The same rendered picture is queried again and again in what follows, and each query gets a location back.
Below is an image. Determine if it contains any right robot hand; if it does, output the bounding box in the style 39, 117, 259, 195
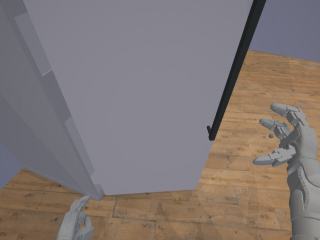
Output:
252, 103, 318, 167

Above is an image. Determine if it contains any handle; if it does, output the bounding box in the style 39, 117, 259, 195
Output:
207, 0, 266, 141

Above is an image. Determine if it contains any left robot hand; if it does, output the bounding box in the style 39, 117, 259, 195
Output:
55, 195, 94, 240

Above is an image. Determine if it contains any right robot forearm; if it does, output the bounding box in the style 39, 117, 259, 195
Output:
286, 158, 320, 240

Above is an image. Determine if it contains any fridge door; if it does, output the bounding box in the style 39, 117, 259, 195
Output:
23, 0, 254, 196

